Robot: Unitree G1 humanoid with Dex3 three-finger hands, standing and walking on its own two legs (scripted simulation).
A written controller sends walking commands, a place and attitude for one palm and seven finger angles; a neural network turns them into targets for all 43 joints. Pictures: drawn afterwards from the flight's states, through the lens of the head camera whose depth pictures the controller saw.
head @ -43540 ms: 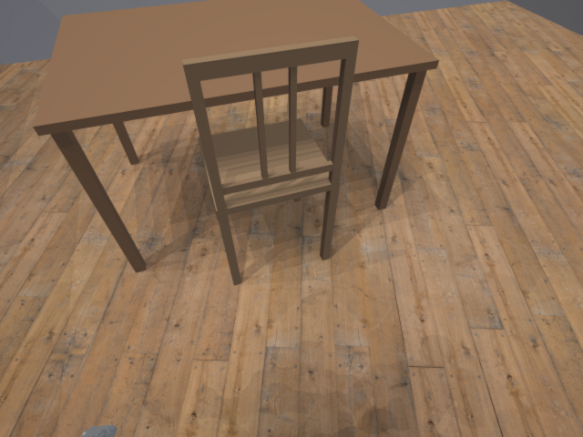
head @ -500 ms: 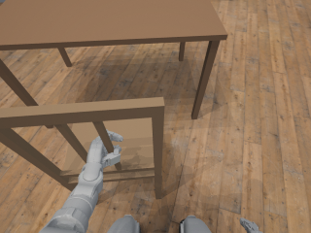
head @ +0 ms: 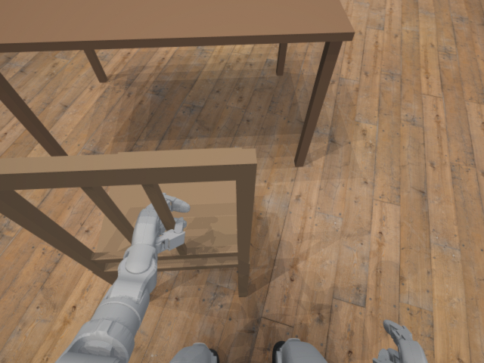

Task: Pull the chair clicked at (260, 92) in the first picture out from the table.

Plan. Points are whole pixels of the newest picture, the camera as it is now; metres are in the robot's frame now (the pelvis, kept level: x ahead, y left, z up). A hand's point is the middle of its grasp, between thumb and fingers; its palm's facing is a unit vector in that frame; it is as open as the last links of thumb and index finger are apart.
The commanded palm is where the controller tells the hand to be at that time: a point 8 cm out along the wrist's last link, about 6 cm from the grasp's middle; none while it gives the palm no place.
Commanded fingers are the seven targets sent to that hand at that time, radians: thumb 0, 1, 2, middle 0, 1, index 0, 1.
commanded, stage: step backward, pulling the chair out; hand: left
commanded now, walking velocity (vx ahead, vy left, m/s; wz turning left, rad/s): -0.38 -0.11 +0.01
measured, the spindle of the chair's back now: (123, 225) +0.36 +0.23 -0.06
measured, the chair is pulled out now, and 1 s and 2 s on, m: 0.42 0.68 0.76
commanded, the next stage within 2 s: stop walking, hand still on the chair in 0.72 s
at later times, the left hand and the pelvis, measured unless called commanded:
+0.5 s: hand (166, 297) +0.23 +0.13 -0.06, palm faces -0.05 -0.98 -0.18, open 5.0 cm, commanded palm +0.21 +0.18 -0.06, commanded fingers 0.00 0.90 0.90 -0.50 -1.45 -0.50 -1.45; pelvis -0.11 +0.01 +0.00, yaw -1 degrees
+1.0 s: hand out of the picture +0.08 +0.11 -0.05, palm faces -0.04 -0.99 -0.16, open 5.0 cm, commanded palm +0.06 +0.17 -0.04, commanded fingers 0.00 0.90 0.90 -0.50 -1.45 -0.50 -1.45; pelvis -0.24 +0.00 +0.01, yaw +0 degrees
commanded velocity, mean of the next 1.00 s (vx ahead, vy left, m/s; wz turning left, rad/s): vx -0.24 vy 0.01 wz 0.05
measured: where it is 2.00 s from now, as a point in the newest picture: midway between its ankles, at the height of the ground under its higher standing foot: outside the picture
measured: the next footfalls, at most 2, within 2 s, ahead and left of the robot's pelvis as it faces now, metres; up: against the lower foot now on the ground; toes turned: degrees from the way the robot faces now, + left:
right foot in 0.16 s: +0.01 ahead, -0.14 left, +0.00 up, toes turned -3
left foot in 0.38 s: +0.00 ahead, +0.12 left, +0.00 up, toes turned -2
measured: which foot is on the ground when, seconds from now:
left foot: down 0.00-0.26, up 0.28-0.36, down 0.38-0.68, up 0.70-0.90, down 0.92-1.00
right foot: down 0.00-0.02, up 0.04-0.14, down 0.16-0.42, up 0.44-0.62, down 0.64-1.00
